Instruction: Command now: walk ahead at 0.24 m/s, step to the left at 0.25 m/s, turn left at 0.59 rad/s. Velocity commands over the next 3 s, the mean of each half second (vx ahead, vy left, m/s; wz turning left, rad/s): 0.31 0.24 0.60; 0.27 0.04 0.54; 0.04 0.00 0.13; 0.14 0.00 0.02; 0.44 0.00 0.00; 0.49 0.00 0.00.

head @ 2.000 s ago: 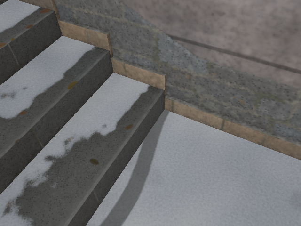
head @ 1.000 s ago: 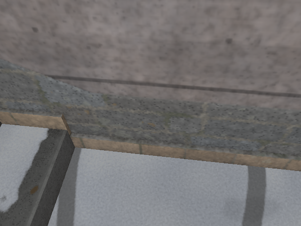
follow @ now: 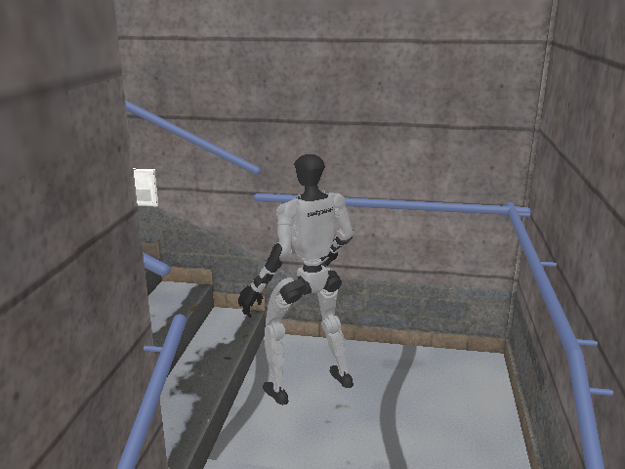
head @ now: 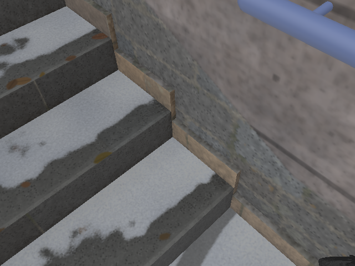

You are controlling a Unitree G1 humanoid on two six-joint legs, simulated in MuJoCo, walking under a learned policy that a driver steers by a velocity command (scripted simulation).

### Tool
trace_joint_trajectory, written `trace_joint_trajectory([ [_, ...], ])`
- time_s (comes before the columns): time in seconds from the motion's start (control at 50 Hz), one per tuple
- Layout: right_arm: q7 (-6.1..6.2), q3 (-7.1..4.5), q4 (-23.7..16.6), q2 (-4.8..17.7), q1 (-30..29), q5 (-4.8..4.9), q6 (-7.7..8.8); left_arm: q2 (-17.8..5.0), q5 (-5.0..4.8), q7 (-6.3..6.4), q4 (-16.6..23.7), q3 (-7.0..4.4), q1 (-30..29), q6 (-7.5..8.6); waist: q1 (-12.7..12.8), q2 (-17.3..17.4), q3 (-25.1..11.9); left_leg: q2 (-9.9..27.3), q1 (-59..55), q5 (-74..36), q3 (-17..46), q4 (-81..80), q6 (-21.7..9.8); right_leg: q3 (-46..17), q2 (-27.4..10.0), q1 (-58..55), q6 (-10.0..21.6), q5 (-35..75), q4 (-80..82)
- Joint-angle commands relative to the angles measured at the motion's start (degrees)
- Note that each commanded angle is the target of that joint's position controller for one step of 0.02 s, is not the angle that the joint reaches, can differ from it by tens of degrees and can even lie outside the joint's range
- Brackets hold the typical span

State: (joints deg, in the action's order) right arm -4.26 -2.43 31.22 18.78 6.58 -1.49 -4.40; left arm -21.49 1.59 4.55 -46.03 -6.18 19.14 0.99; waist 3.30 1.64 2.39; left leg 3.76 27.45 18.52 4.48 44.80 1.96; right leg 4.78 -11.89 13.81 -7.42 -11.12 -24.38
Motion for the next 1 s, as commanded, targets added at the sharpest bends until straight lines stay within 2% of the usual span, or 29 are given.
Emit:
trace_joint_trajectory([
  [0.02, 0.28, -1.62, -0.1, 3.0, 4.1, -1.18, 1.26, -10.6, 0.53, -1.07, 2.8, -3.52, -2.9, 0.08, -4.1, -16.3, -3.9, -3.5, -13.8, -1.6, -7.7, -15.1, -2.3, -0.6, -5.5, 1.4, 9.9, 0.9, 2.8],
  [0.04, 0.61, -2.42, 2.8, 4.4, 8.6, -2.14, 1.85, -7.7, -0.02, -1.14, 2.2, -2.79, -1.4, -0.08, -5.7, -11.7, -5.4, -5.4, -19.3, -0.8, -7.2, -20.0, -3.5, 1.9, -2.3, 2.9, 8.7, -0.5, -7.2],
  [0.06, 0.64, -2.91, 5.5, 7.4, 13.7, -2.9, 2.86, -3.3, 1.23, -1.55, 2.2, -1.68, 0.9, -0.89, -7.0, 1.7, -3.9, -2.1, -24.7, -3.3, -0.1, -24.9, -4.7, 4.5, 3.3, 12.6, 7.5, -16.3, -23.8],
  [0.08, -0.12, -5.74, 5.4, 19.6, 18.3, -2.55, 2.64, 0.6, 1.19, -1.11, 8.6, 0.36, -3.7, -2.55, -9.6, 25.7, -7.2, 9.2, -25.9, 11.2, 25.1, -33.2, -13.9, 2.1, 11.7, 27.8, 7.0, -28.2, -33.9],
  [0.16, 2.19, -2.67, 6.1, 8.5, 7.3, -0.21, 2.66, -6.9, -0.02, -0.99, 4.8, -0.05, -6.2, -1.59, -2.6, 10.1, -1.4, 3.3, -19.6, -2.3, 16.1, -32.1, -13.6, -5.2, 7.2, 21.1, 8.8, -11.5, -35.1],
  [0.22, 1.84, -2.63, 7.5, 7.2, 7.0, -0.18, 3.62, -3.8, -0.3, -1.21, 3.1, 1.43, -5.4, -0.03, -1.8, 4.8, -3.1, 2.2, -17.7, -20.5, 13.1, -28.3, -16.7, -4.2, 8.8, 13.5, 7.4, -12.3, -28.6],
  [0.34, 1.34, -2.85, 7.5, 6.2, 4.9, -0.07, 4.11, -3.5, -2.04, 0.93, 0.9, 2.47, -1.5, 0.75, 1.7, 2.2, -2.1, -1.0, -7.2, -5.3, 20.7, -25.2, -14.2, -5.5, 9.5, -7.4, 8.9, -3.5, -4.9],
  [0.36, 1.83, -2.5, 7.8, 5.5, 3.3, 1.17, 4.62, -4.5, -1.35, 1.63, 0.3, 1.99, 2.4, 1.43, 5.3, -1.8, -2.2, -5.5, 0.1, -4.6, 17.9, -17.8, -11.2, -7.5, 7.2, -17.5, 8.9, -1.6, 2.0],
  [0.38, 1.77, -0.96, 4.9, 0.2, 2.3, 1.33, 5.38, -11.6, 0.44, 2.18, 0.3, 0.42, 6.8, 1.55, 5.8, -17.5, -5.9, -13.8, 8.2, 6.0, 7.4, -0.1, -6.8, -27.5, -9.5, -24.8, 12.1, -18.1, 12.9],
  [0.4, 2.55, -1.57, 5.7, 4.2, 7.4, -0.38, 4.97, -14.0, 0.77, 1.98, 1.2, -0.33, 1.1, 0.78, 0.2, -17.1, -2.2, -13.2, 11.6, 13.0, 2.7, 10.1, -4.8, -44.2, -17.8, -15.8, 17.3, -21.9, 18.5],
  [0.44, 2.63, -2.34, 8.8, 7.4, 7.4, -2.21, 3.54, -6.0, -0.22, 1.13, 1.7, 1.1, -3.8, 0.72, -2.0, -5.2, 4.0, -6.7, 13.2, 5.6, 2.5, 21.5, -2.7, -32.4, -13.6, -11.0, 19.5, -18.0, 14.8],
  [0.48, 0.62, -1.42, 8.4, 4.1, 5.9, -2.38, 2.98, -2.5, 0.57, -0.22, 0.1, 1.97, -2.6, 1.75, -1.5, -7.4, 1.9, -5.5, 17.1, -0.1, 2.7, 28.6, -2.3, -17.1, -6.8, -14.8, 16.4, -2.6, 11.4],
  [0.54, 1.35, -0.42, 6.4, -0.2, -1.4, -0.74, 2.3, -1.6, 1.54, -1.35, -3.7, 1.65, 6.6, 2.57, 2.3, -12.6, -2.4, -5.9, 26.2, 2.3, -0.3, 53.5, -2.9, -10.7, -7.8, -19.8, 17.6, 9.5, 9.3],
  [0.6, 3.88, 1.24, 0.1, -5.3, -12.1, -0.03, 1.73, 0.1, 3.21, -1.69, -6.8, 2.25, 9.5, 3.02, 1.4, -10.7, 3.4, -4.6, 47.1, 12.9, 5.2, 77.7, -5.7, -10.4, -13.3, -19.6, 15.9, -5.1, 13.2],
  [0.62, 4.77, 1.72, -2.5, -5.3, -14.4, 0.42, 2.49, 1.5, 2.46, -3.27, -5.6, 2.89, 7.5, 3.86, 1.3, -15.8, 5.5, -3.4, 49.9, 20.4, 4.6, 75.8, -7.2, -8.3, -9.7, -16.6, 16.5, -22.6, 18.1],
  [0.66, 5.36, 2.4, -7.1, -6.8, -21.7, 0.05, 2.24, 3.9, 2.34, -3.41, -7.6, 3.94, 7.9, 4.29, 0.2, -12.0, 10.4, -3.0, 54.2, 22.3, 3.2, 75.4, -7.8, -5.0, -9.1, -12.1, 16.0, -24.2, 21.9],
  [0.7, 5.09, 2.86, -11.4, -8.2, -22.0, -1.05, 2.06, 0.4, 1.67, -2.27, -7.6, 3.23, 6.9, 4.27, -3.2, -6.9, 9.4, 1.0, 45.5, 19.2, -0.6, 61.0, -7.6, 2.2, -6.9, -7.1, 13.8, -9.6, 23.7],
  [0.74, 3.75, 3.98, -10.3, -9.7, -15.2, 0.25, 1.95, -3.6, -0.5, -2.06, -4.7, 2.7, 0.8, 4.56, -6.4, -2.8, 2.1, 1.5, 11.0, 6.7, -9.3, 31.3, -8.0, 9.6, -3.4, 6.6, 14.7, 12.6, 28.4],
  [0.76, 3.83, 2.79, -6.9, -7.8, -6.9, -0.31, 1.67, -8.4, -1.52, -2.88, -3.6, 1.61, -0.3, 5.15, -7.6, -5.7, -4.3, -3.5, 1.0, 9.3, -16.2, 33.9, -8.9, 11.6, -3.5, 3.7, 16.7, 39.2, 22.5],
  [0.78, 3.75, 1.67, -3.3, -7.0, 4.6, 1.4, 1.14, -12.1, -2.31, -4.09, -3.1, 0.65, -1.7, 4.95, -12.4, -13.4, -12.3, -7.2, -7.2, 8.6, -15.6, 32.0, -9.4, 13.3, -3.6, -2.9, 16.5, 71.0, 8.5],
  [0.8, 3.92, -0.18, 0.0, -2.7, 16.6, 1.87, 1.92, -12.4, -3.02, -5.72, -1.4, -0.02, -3.6, 4.53, -17.6, -13.4, -21.9, -10.5, -19.1, 2.8, -11.4, 20.5, -10.8, 12.5, -1.2, -4.4, 13.9, 75.2, -10.9],
  [0.82, 4.15, -2.24, 0.8, 4.3, 18.3, 1.21, 2.51, -9.1, -2.84, -7.1, 1.6, 0.47, -5.8, 4.49, -18.5, -2.1, -23.4, -6.7, -27.5, -0.7, 9.8, 0.6, -10.8, 7.0, 3.7, 8.5, 8.7, 25.8, -35.5],
  [0.84, 5.9, -5.57, 0.1, 16.5, 13.2, 0.98, 2.31, -0.1, -1.47, -8.07, 8.7, 2.33, -3.7, 3.36, -10.9, 24.7, -31.3, 10.7, -30.0, -19.9, 41.7, -17.3, -13.2, -3.5, 13.5, 22.4, 6.6, -11.2, -56.3],
  [0.86, 6.52, -5.43, 0.2, 12.4, 11.6, 0.93, 2.53, 3.6, -0.02, -7.5, 5.8, 2.93, 2.2, 2.23, -7.7, 17.7, -31.7, 11.9, -25.9, -23.8, 42.2, -18.9, -11.1, -13.6, 11.5, 19.8, 7.5, -6.9, -68.2],
  [0.9, 6.02, -2.01, 1.6, 1.4, 2.3, -1.62, 2.82, 7.2, 0.57, -5.12, 5.0, 4.11, 3.5, 0.47, -1.2, 8.8, -15.2, 8.0, -9.9, -11.4, 29.1, -13.3, -11.5, -8.5, 8.3, 25.1, 7.6, -1.0, -67.2],
  [0.92, 6.08, -0.93, 2.6, -2.3, 0.3, -0.87, 3.54, 8.2, 1.66, -3.9, 5.2, 4.37, 1.9, -0.52, -0.1, 9.3, -8.8, 5.1, -3.4, -11.7, 23.4, -9.7, -10.5, -8.4, 7.2, 26.8, 8.0, -0.8, -67.4],
  [0.94, 6.25, -0.36, 3.8, -4.3, -1.6, -0.49, 4.0, 8.8, 2.42, -3.32, 4.7, 4.44, 2.9, -1.24, 1.3, 9.9, -6.0, 3.5, 2.5, -12.8, 19.8, -9.3, -10.1, -8.0, 8.4, 26.2, 8.2, 0.1, -71.1],
  [0.96, 3.16, 0.72, 7.2, -2.3, 5.7, 1.13, 6.98, 4.9, -1.39, -6.7, 6.0, 4.37, -0.1, 2.55, -1.7, 10.3, -14.0, 1.2, 2.6, 7.8, 18.8, -7.5, -9.7, -17.3, 9.9, 33.4, 10.6, 6.1, -73.8],
  [1.0, 1.61, -0.17, 10.9, 0.0, 7.0, -0.65, 7.93, 4.4, -0.85, -6.9, 5.7, 4.67, -5.5, 4.61, -1.7, 3.1, -5.8, 2.9, 3.9, 11.2, 24.4, -14.6, -8.2, -19.3, 12.3, 44.9, 11.7, 13.3, -73.3],
])
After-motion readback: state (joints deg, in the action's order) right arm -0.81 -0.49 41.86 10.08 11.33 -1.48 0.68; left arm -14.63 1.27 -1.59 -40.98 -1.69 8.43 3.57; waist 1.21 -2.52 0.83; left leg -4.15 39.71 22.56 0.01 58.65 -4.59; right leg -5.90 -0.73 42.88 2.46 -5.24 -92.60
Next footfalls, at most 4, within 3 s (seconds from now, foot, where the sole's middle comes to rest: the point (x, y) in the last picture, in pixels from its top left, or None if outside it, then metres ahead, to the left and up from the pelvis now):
0.04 left None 0.08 0.18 -0.77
0.36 right None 0.18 0.04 -0.77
0.80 left None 0.29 0.48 -0.62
1.62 right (66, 151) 0.73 0.47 -0.46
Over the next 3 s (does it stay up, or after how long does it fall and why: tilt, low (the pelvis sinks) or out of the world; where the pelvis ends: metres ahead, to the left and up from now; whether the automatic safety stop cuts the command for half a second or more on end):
stays up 0.93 0.80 0.45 its command is cut before an obstacle from the start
